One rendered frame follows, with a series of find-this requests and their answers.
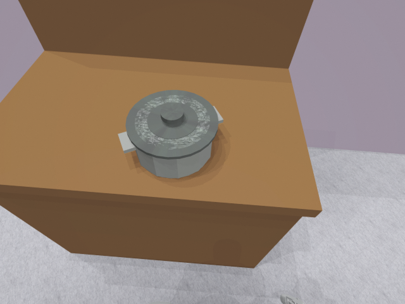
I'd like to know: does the pot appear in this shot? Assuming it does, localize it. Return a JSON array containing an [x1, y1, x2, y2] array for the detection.
[[118, 106, 223, 179]]

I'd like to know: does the knob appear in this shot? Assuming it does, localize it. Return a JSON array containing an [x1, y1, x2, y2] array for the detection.
[[160, 104, 184, 125]]

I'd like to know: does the lid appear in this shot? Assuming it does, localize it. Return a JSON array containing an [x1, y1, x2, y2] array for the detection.
[[125, 90, 218, 160]]

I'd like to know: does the table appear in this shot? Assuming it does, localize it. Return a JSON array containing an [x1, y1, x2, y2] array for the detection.
[[0, 0, 323, 269]]

